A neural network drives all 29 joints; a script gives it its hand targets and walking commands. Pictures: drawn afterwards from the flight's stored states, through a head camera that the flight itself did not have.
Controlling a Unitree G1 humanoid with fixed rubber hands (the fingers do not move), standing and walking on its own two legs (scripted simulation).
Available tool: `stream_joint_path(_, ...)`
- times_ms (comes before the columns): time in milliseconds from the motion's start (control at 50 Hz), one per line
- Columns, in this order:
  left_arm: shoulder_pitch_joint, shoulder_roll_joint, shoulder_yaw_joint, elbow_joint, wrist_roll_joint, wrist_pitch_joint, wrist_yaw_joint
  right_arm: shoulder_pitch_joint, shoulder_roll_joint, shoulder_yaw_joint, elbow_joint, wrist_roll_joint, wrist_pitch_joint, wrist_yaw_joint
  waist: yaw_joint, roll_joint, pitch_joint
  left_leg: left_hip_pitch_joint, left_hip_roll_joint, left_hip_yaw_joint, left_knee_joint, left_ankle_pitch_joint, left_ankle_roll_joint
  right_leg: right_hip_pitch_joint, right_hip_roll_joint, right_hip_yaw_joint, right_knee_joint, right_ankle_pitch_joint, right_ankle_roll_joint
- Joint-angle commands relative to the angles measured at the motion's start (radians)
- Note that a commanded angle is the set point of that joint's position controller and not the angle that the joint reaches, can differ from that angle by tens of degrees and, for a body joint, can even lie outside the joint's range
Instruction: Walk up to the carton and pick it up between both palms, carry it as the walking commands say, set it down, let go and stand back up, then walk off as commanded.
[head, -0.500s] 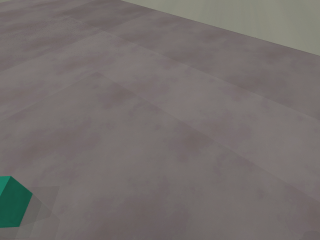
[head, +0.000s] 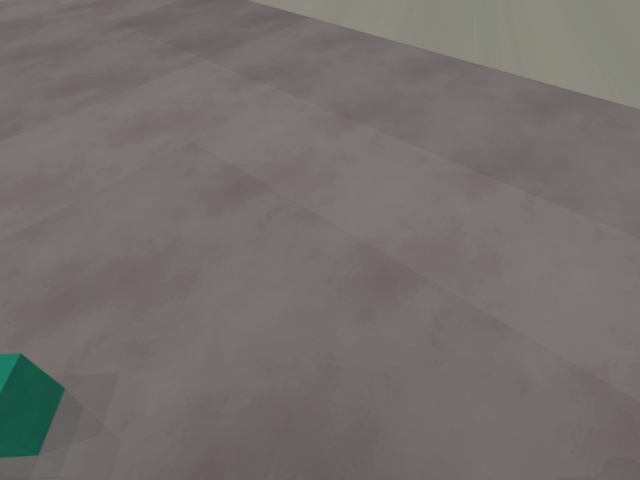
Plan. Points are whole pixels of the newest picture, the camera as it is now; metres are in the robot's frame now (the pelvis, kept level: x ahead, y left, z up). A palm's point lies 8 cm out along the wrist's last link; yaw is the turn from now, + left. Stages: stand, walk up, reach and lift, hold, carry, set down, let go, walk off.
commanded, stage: stand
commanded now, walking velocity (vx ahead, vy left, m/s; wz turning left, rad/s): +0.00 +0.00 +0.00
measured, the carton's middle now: out of the picture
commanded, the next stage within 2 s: none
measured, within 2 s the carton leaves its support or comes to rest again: neither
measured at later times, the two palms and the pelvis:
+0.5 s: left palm out of the picture +0.00 +0.27 -0.13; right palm out of the picture -0.01 -0.25 -0.14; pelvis -0.01 +0.00 +0.00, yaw +0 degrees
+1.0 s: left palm out of the picture +0.07 +0.32 -0.10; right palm out of the picture +0.07 -0.28 -0.11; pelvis -0.02 +0.02 +0.01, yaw +0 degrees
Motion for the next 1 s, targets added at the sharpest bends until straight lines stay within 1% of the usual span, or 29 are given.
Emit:
stream_joint_path(0,0.094,0.068,0.009,0.003,-0.001,-0.002,0.002,0.104,-0.057,-0.007,0.005,0.000,-0.001,-0.002,0.000,-0.001,0.073,-0.050,0.070,-0.070,-0.054,0.125,0.032,-0.024,-0.151,0.139,-0.069,0.251,0.010)
stream_joint_path(160,0.085,0.076,0.012,-0.001,-0.001,-0.003,0.002,0.102,-0.065,-0.011,-0.007,-0.001,-0.002,-0.001,-0.002,-0.002,0.076,-0.050,0.070,-0.072,-0.055,0.128,0.033,-0.029,-0.152,0.140,-0.071,0.244,0.014)
stream_joint_path(200,0.064,0.122,0.024,-0.021,0.001,-0.008,0.002,0.084,-0.110,-0.022,-0.029,-0.004,-0.007,-0.001,-0.003,-0.002,0.076,-0.047,0.075,-0.075,-0.050,0.133,0.032,-0.030,-0.159,0.144,-0.067,0.251,0.015)
stream_joint_path(260,0.054,0.134,0.030,-0.040,0.001,-0.011,0.003,0.076,-0.121,-0.026,-0.049,-0.006,-0.011,-0.001,-0.004,-0.001,0.066,-0.042,0.078,-0.077,-0.045,0.133,0.032,-0.027,-0.163,0.145,-0.062,0.251,0.015)
stream_joint_path(420,-0.016,0.246,0.057,-0.121,0.006,-0.019,0.001,0.008,-0.229,-0.048,-0.131,-0.011,-0.020,0.002,-0.006,-0.006,0.057,-0.037,0.089,-0.084,-0.029,0.120,0.035,-0.027,-0.185,0.164,-0.061,0.233,0.013)
stream_joint_path(460,-0.041,0.270,0.060,-0.132,0.005,-0.021,-0.002,-0.015,-0.250,-0.048,-0.148,-0.010,-0.023,0.007,-0.006,-0.011,0.051,-0.030,0.089,-0.086,-0.029,0.116,0.038,-0.027,-0.191,0.170,-0.068,0.229,0.019)
stream_joint_path(560,-0.110,0.324,0.063,-0.132,-0.002,-0.021,-0.011,-0.067,-0.304,-0.044,-0.164,-0.009,-0.030,0.020,-0.006,-0.016,0.044,-0.014,0.091,-0.097,-0.052,0.107,0.046,-0.028,-0.195,0.175,-0.093,0.187,0.048)
stream_joint_path(640,-0.161,0.361,0.058,-0.129,-0.005,-0.019,-0.017,-0.114,-0.343,-0.039,-0.170,-0.005,-0.032,0.026,-0.004,-0.014,0.031,-0.012,0.095,-0.105,-0.076,0.113,0.047,-0.008,-0.193,0.170,-0.104,0.195,0.057)
stream_joint_path(800,-0.240,0.409,0.043,-0.120,-0.009,-0.017,-0.029,-0.196,-0.404,-0.030,-0.168,0.000,-0.039,0.034,-0.005,-0.008,0.001,-0.003,0.102,-0.115,-0.111,0.140,0.048,0.024,-0.193,0.162,-0.115,0.215,0.055)
stream_joint_path(980,-0.285,0.429,0.034,-0.106,-0.009,-0.017,-0.035,-0.250,-0.431,-0.025,-0.156,0.001,-0.043,0.038,-0.006,-0.003,-0.023,0.014,0.106,-0.121,-0.128,0.179,0.050,0.040,-0.198,0.156,-0.120,0.239,0.048)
